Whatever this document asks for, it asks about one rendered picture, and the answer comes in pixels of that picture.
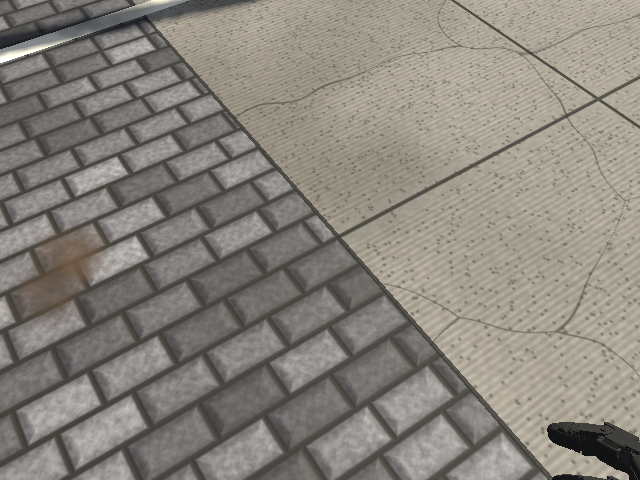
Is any robot right hand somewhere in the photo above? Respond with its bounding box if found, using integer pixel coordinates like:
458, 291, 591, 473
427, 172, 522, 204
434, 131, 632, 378
547, 422, 640, 480

